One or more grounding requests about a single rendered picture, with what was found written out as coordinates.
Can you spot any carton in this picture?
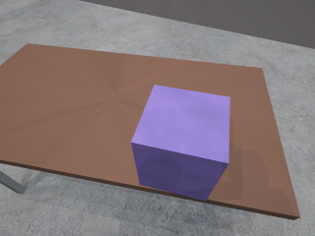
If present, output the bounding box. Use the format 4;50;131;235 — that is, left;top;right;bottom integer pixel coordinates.
131;85;230;201

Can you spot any table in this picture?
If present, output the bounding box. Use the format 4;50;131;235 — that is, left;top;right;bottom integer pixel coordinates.
0;43;300;220

